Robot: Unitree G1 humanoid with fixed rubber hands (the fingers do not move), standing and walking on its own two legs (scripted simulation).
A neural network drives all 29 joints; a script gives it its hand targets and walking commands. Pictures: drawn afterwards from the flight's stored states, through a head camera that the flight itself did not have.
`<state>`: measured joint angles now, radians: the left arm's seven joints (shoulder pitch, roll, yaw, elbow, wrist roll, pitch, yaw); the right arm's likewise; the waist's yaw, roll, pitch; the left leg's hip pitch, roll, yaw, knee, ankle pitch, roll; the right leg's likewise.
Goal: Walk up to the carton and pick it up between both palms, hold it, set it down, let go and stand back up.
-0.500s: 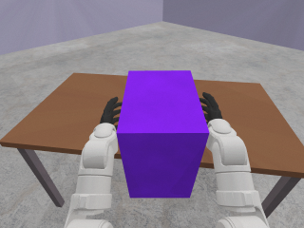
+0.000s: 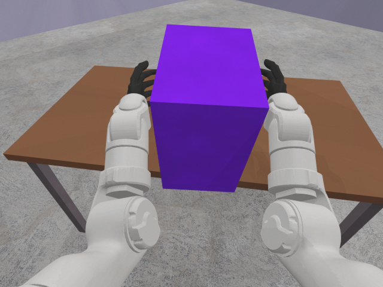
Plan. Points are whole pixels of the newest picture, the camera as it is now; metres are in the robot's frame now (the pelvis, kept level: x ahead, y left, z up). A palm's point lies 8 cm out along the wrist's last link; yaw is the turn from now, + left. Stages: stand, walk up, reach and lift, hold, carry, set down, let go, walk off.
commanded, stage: hold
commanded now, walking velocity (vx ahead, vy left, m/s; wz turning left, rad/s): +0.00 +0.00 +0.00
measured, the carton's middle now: (203, 115) +0.45 +0.01 +0.16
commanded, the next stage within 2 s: none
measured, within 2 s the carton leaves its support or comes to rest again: neither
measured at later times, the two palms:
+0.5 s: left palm (133, 137) +0.36 +0.15 +0.17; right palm (270, 130) +0.37 -0.12 +0.19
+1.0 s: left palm (139, 92) +0.42 +0.14 +0.24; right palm (275, 92) +0.42 -0.13 +0.24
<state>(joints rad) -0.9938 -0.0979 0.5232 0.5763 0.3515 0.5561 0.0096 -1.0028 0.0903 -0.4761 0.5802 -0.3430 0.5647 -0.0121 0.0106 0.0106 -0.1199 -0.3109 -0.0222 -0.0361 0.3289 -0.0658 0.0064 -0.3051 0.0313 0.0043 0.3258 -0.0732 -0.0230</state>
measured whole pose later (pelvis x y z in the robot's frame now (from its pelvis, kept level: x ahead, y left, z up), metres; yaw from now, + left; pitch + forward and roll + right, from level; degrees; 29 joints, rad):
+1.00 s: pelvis +0.01 +0.00 +0.00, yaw -1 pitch +3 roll +0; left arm -0.99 -0.09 0.52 0.57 0.35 0.58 0.00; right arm -1.00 0.09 -0.47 0.58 -0.35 0.58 -0.01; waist 0.01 0.01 -0.14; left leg -0.27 -0.03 -0.03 0.29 -0.07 0.01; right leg -0.27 0.03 0.01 0.29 -0.07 -0.02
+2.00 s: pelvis +0.03 +0.00 +0.01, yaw -1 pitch +5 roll +0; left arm -0.90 -0.09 0.40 0.45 0.30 0.61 0.02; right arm -0.90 0.08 -0.36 0.45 -0.28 0.62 -0.03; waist 0.01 0.00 -0.17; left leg -0.23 -0.02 -0.03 0.16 -0.02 0.01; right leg -0.23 0.03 0.02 0.17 -0.03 -0.02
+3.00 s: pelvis +0.05 +0.00 +0.01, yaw -2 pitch +2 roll +0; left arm -0.61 -0.09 0.20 0.15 0.20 0.72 0.07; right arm -0.63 0.08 -0.17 0.18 -0.17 0.71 -0.08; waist 0.02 0.00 -0.17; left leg -0.05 -0.02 -0.02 -0.01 0.02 0.01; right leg -0.07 0.03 0.03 0.03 0.01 -0.02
